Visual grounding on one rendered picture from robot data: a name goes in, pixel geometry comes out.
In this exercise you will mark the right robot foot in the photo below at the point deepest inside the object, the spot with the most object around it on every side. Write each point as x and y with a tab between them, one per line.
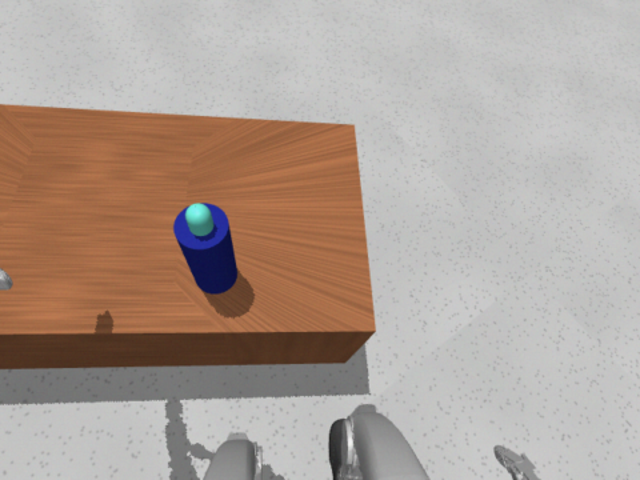
335	438

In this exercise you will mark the bottle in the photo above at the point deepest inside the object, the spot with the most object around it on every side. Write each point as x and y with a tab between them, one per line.
203	233

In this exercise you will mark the right robot hand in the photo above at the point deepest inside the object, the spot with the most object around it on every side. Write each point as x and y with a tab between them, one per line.
520	467

